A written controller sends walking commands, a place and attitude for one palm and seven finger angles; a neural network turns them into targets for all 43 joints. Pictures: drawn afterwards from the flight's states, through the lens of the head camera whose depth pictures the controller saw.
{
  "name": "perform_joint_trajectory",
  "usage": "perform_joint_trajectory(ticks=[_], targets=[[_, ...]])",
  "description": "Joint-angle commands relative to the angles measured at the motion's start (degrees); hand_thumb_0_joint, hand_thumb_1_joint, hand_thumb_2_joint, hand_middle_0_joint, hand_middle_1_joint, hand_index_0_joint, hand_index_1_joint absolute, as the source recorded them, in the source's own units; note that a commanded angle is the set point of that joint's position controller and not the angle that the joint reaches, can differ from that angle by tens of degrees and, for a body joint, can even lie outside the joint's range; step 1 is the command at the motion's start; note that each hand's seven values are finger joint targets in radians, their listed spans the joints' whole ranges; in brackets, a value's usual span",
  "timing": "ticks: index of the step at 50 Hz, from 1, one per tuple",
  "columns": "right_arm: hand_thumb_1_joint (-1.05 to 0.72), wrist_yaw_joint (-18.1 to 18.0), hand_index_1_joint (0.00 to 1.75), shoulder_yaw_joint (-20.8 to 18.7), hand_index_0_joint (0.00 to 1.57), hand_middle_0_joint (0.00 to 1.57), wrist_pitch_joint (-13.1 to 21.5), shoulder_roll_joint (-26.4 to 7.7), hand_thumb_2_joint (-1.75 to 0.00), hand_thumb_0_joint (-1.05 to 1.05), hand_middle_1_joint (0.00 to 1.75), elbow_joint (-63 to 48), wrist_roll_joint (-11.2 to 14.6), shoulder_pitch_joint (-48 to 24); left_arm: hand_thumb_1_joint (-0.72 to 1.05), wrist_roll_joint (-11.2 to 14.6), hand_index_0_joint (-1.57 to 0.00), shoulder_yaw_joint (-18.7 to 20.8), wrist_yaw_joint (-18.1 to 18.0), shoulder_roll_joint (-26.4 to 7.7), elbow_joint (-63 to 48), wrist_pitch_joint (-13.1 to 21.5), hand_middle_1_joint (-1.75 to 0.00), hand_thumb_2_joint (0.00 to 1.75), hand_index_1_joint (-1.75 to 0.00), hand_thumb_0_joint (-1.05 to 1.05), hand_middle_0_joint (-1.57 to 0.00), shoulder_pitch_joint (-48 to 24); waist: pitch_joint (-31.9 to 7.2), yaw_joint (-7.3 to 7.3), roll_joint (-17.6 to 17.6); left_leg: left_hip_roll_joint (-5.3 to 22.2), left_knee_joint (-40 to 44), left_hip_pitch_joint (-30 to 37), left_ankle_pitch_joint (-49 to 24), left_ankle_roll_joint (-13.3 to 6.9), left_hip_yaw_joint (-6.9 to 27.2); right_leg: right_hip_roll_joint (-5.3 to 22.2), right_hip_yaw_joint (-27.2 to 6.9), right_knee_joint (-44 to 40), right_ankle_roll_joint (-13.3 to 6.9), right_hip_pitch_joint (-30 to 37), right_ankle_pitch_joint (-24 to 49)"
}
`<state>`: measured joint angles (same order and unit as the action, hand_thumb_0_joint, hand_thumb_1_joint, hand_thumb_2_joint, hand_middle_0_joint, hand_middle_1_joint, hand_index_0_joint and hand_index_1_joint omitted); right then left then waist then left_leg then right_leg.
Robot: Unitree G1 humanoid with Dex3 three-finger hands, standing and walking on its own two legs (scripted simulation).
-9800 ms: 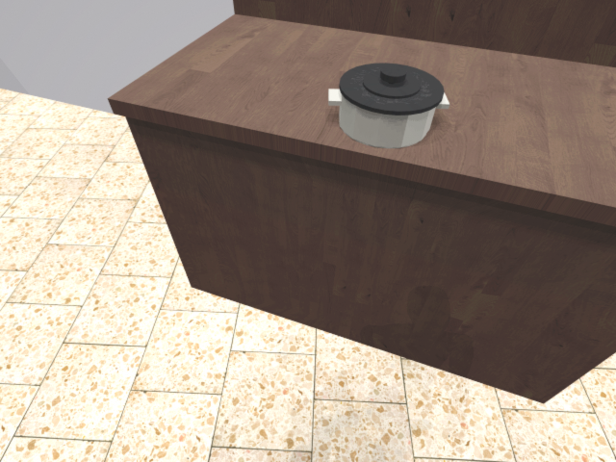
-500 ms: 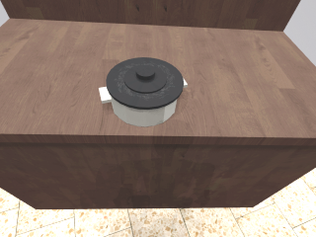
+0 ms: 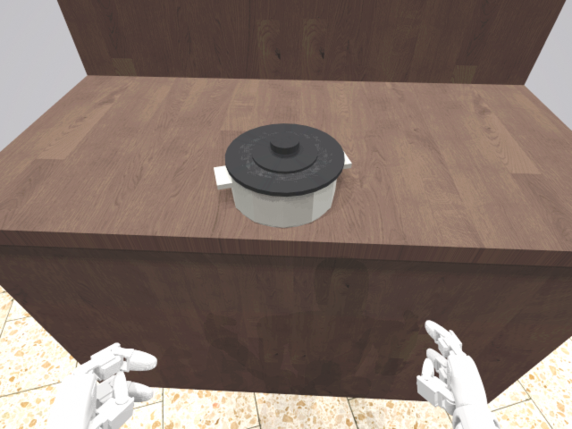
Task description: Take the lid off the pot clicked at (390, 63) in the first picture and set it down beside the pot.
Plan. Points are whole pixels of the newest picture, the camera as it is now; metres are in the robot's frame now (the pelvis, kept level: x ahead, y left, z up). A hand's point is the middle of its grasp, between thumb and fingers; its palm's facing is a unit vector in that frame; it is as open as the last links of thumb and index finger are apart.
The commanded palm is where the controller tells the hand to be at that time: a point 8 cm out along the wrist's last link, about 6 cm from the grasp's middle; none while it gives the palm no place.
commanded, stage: lift the closed hand beside the body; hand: left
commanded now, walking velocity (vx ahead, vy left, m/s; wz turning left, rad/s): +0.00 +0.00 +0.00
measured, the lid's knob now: (284, 143) +0.52 +0.08 +0.15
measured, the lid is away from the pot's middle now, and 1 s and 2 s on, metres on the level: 0.00 0.00 0.00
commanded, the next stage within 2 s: raise the hand higher, near the body in 0.16 s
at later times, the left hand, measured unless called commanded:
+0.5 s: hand (82, 363) +0.15 +0.24 +0.11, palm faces +0.28 -0.86 -0.43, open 3.1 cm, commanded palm +0.09 +0.28 +0.14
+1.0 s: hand (66, 302) +0.17 +0.24 +0.18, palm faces +0.37 -0.84 -0.40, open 3.1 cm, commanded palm +0.12 +0.28 +0.20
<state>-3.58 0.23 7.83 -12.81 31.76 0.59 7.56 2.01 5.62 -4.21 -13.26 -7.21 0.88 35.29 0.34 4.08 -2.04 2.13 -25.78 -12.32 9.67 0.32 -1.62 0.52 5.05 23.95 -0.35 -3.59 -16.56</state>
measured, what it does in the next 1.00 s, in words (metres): stands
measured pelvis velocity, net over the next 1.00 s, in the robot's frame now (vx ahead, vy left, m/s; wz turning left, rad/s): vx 0.00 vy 0.02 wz -0.03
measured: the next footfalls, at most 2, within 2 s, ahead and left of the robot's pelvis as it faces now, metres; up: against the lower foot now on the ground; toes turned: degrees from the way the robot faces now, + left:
none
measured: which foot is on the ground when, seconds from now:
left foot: down 0.00-1.00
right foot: down 0.00-1.00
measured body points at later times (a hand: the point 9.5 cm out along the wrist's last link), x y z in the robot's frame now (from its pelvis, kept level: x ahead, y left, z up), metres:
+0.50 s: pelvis -0.01 +0.01 +0.00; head -0.03 +0.00 +0.45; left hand +0.13 +0.29 +0.14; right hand +0.17 -0.20 -0.08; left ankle +0.05 +0.12 -0.74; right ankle -0.03 -0.11 -0.74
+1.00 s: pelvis +0.00 +0.02 +0.00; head -0.03 +0.01 +0.45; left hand +0.15 +0.29 +0.21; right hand +0.20 -0.19 -0.06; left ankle +0.05 +0.12 -0.74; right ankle -0.03 -0.11 -0.74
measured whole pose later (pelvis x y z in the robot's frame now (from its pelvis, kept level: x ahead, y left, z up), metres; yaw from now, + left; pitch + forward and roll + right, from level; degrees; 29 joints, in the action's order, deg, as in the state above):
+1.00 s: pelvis +0.00 +0.02 +0.00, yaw -2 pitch -7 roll -1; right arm -2.7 2.3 9.6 -11.7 34.9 -1.0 10.2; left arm 2.3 17.0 -3.8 -19.1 -32.4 7.9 30.7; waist 3.4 5.5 -3.3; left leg 2.0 -23.9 -7.4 9.5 -0.8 -3.9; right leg 0.8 2.8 20.0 0.8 1.3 -14.3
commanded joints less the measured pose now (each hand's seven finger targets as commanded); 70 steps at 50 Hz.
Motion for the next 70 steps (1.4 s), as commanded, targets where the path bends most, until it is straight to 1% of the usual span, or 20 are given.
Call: perform_joint_trajectory(ticks=[1,5,8,13,16,20,25,28,42,45,52,54,57,58,59,60,61,63,66,70], targets=[[-0.90,-0.86,0.30,-1.51,0.20,0.20,3.24,-4.96,-0.90,0.00,0.30,-8.84,-0.29,-4.08,0.90,0.19,-1.26,3.47,-0.04,-7.69,-19.01,5.40,-1.45,0.90,-1.45,0.00,-1.26,-4.05,0.05,-2.36,-1.71,-1.96,3.28,10.33,2.68,-1.93,-1.64,0.15,-2.18,-10.11,0.38,-12.25,-0.62],[-0.90,-1.46,0.30,-1.58,0.20,0.20,3.81,-4.55,-0.90,0.00,0.30,-8.16,-0.43,-4.72,0.90,0.23,-1.30,11.02,-1.12,-13.23,-20.78,6.17,-1.50,0.90,-1.50,0.00,-1.30,-0.77,1.04,-0.69,-0.60,-1.76,3.71,10.04,2.00,-1.76,-1.25,-0.11,-2.62,-10.74,0.16,-11.14,-1.40],[-0.90,-1.50,0.30,-1.37,0.20,0.20,3.87,-4.05,-0.90,0.00,0.30,-8.25,-0.41,-5.45,0.90,0.46,-1.30,8.89,-0.50,-9.73,-20.85,6.57,-1.50,0.90,-1.50,0.00,-1.30,1.58,3.87,-0.67,-0.04,-1.55,4.60,9.40,2.02,-1.80,-0.96,-0.17,-2.37,-10.67,0.18,-11.17,-0.89],[-0.90,-1.19,0.30,-1.55,0.20,0.20,5.46,-4.30,-0.90,0.00,0.30,-8.33,-0.64,-5.89,0.90,-0.21,-1.30,12.14,-0.62,-13.09,-29.11,8.42,-1.50,0.90,-1.50,0.00,-1.30,2.94,1.35,0.34,-2.26,-1.41,4.78,10.39,0.28,-1.69,-0.35,-0.62,-2.31,-9.52,-0.01,-8.87,1.16],[-0.90,-0.82,0.30,-1.66,0.20,0.20,5.76,-4.11,-0.90,0.00,0.30,-7.55,-0.58,-5.75,0.90,-0.40,-1.30,10.99,-0.35,-10.75,-26.41,8.34,-1.50,0.90,-1.50,0.00,-1.30,5.18,2.26,0.13,1.66,-1.15,5.13,9.97,0.72,-1.76,-0.14,-0.94,-1.96,-9.48,0.20,-9.26,0.69],[-0.90,-1.04,0.30,-2.24,0.20,0.20,5.58,-4.66,-0.90,0.00,0.30,-6.82,-0.38,-6.07,0.90,-0.40,-1.30,14.44,-0.54,-13.50,-26.66,8.95,-1.50,0.90,-1.50,0.00,-1.30,3.57,3.37,0.36,2.69,-1.08,5.15,10.43,1.12,-1.84,-0.64,-1.23,-2.52,-10.65,0.42,-10.02,0.11],[-0.90,-0.98,0.30,-1.59,0.20,0.20,7.00,-4.89,-0.90,0.00,0.30,-6.80,-0.71,-5.29,0.90,-0.70,-1.30,14.10,-1.21,-14.22,-33.45,9.82,-1.50,0.90,-1.50,0.00,-1.30,0.45,0.34,0.24,-2.16,-1.13,5.14,12.24,0.20,-1.70,-0.09,-1.37,-2.79,-9.82,0.20,-8.54,2.06],[-0.90,-0.88,0.30,-1.47,0.20,0.20,6.65,-4.79,-0.90,0.00,0.30,-6.39,-0.83,-5.05,0.90,-0.44,-1.30,13.50,-1.10,-12.47,-31.50,9.53,-1.50,0.90,-1.50,0.00,-1.30,1.11,1.86,0.37,0.00,-1.02,5.79,11.65,-0.99,-1.59,0.37,-1.53,-2.21,-9.28,0.00,-7.88,3.53],[-0.90,0.00,0.30,-0.88,0.20,0.20,4.92,-4.94,-0.90,0.00,0.30,-6.74,-1.20,-5.17,0.90,0.51,-1.30,16.58,-0.63,-13.77,-34.57,9.93,-1.50,0.90,-1.50,0.00,-1.30,-5.61,2.12,0.48,-1.18,-0.84,5.74,12.32,-3.55,-1.07,0.27,-2.03,-2.60,-9.47,-0.37,-6.82,6.92],[-0.90,0.35,0.30,-0.76,0.20,0.20,5.36,-5.43,-0.90,0.00,0.30,-7.05,-1.28,-5.30,0.90,0.57,-1.30,17.25,-0.69,-14.93,-38.49,10.48,-1.50,0.90,-1.50,0.00,-1.30,-8.12,-0.52,0.59,-4.36,-0.95,5.12,13.82,-4.23,-1.03,0.31,-2.28,-2.99,-9.29,-0.32,-6.32,7.74],[-0.90,0.08,0.30,-0.86,0.20,0.20,4.67,-5.00,-0.90,0.00,0.30,-5.99,-1.44,-5.54,0.90,1.15,-1.30,19.67,-0.95,-15.29,-34.85,11.09,-1.50,0.90,-1.50,0.00,-1.30,-10.15,0.82,0.73,0.74,-0.77,5.55,13.18,-3.47,-1.10,0.12,-1.85,-2.65,-9.98,-0.27,-6.68,6.66],[-0.90,0.07,0.30,-0.90,0.20,0.20,4.53,-5.11,-0.90,0.00,0.30,-5.90,-1.36,-5.81,0.90,1.20,-1.30,19.81,-0.83,-15.62,-35.86,11.64,-1.50,0.90,-1.50,0.00,-1.30,-12.51,1.02,0.63,-1.88,-0.90,5.47,13.45,-2.71,-1.13,-0.22,-1.57,-3.05,-10.42,-0.23,-7.36,5.85],[-0.90,0.03,0.30,-1.00,0.20,0.20,4.66,-5.12,-0.90,0.00,0.30,-5.46,-1.41,-5.99,0.90,1.52,-1.30,20.28,-0.86,-15.80,-35.61,12.19,-1.50,0.90,-1.50,0.00,-1.30,-13.99,0.62,0.63,-0.36,-0.86,5.38,13.87,-2.83,-1.27,-0.25,-1.51,-3.04,-10.85,-0.16,-7.24,5.73],[-0.90,1.03,0.30,-0.46,0.20,0.20,1.11,-9.36,-0.90,0.00,0.30,-6.34,-2.89,-8.06,0.87,-19.84,-1.29,17.28,-2.77,-26.31,-38.61,5.83,-1.46,0.92,-1.46,0.00,-1.29,-17.39,-1.67,1.28,-6.79,-2.53,3.91,5.50,-4.07,-0.51,-1.28,-1.77,-1.22,-3.81,0.19,-7.98,6.33],[-0.90,1.76,0.30,-0.93,0.20,0.20,-0.63,-7.31,-0.90,0.00,0.30,-8.60,-2.27,-8.89,0.84,-20.06,-1.29,16.86,-3.83,-22.06,-41.60,2.71,-1.43,0.94,-1.43,0.00,-1.29,-19.11,-2.38,1.95,-8.87,-2.58,3.99,3.83,-5.34,-0.44,-1.48,-1.54,0.28,-2.17,-0.69,-7.45,6.04],[-0.90,2.41,0.30,-0.65,0.20,0.20,-1.16,-7.21,-0.90,0.00,0.30,-9.25,-1.57,-9.67,0.82,-19.86,-1.28,17.38,-4.29,-22.86,-42.11,1.11,-1.39,0.96,-1.39,0.00,-1.28,-20.18,-1.85,1.63,-9.03,-2.53,3.55,2.93,-5.49,-0.39,-1.43,-1.89,0.11,-1.81,-0.90,-7.36,6.23],[-0.90,2.61,0.30,-1.24,0.20,0.20,-2.24,-7.04,-0.90,0.00,0.30,-8.53,-1.61,-9.22,0.79,-24.73,-1.28,17.72,-4.59,-24.10,-39.34,-0.80,-1.36,0.98,-1.36,0.00,-1.28,-18.01,-2.38,2.90,-9.41,-2.35,3.86,2.81,-3.85,-0.23,-1.92,-1.88,0.05,-1.28,-1.16,-7.73,4.04],[-0.90,2.91,0.30,-1.36,0.20,0.20,-5.13,-8.05,-0.90,0.00,0.30,-9.68,-1.17,-10.31,0.74,-29.67,-1.26,18.70,-4.24,-27.53,-38.72,-4.50,-1.29,1.03,-1.29,0.00,-1.26,-14.17,-5.33,3.85,-6.71,-2.64,2.29,2.65,-4.76,-0.53,-2.45,-1.89,-0.55,-0.60,-1.06,-7.33,4.15],[-0.90,2.96,0.30,-1.03,0.20,0.20,-7.51,-8.08,-0.90,0.00,0.30,-10.03,0.03,-12.73,0.65,-35.99,-1.25,16.73,-2.23,-30.55,-35.73,-8.08,-1.18,1.09,-1.18,0.00,-1.25,-23.49,-7.21,2.46,0.81,-3.28,0.53,2.81,-4.24,-0.95,-2.08,-1.60,-1.72,-0.97,-0.62,-8.68,3.38],[-0.90,2.61,0.30,-0.90,0.20,0.20,-7.99,-8.78,-0.90,0.00,0.30,-9.38,1.94,-15.45,0.53,-40.55,-1.22,15.57,2.16,-34.02,-27.99,-10.82,-1.04,1.17,-1.04,0.00,-1.22,-28.38,-8.57,2.23,2.00,-3.79,0.21,4.17,-4.07,-1.31,-0.85,-1.87,-2.40,-1.68,0.14,-9.53,4.92]])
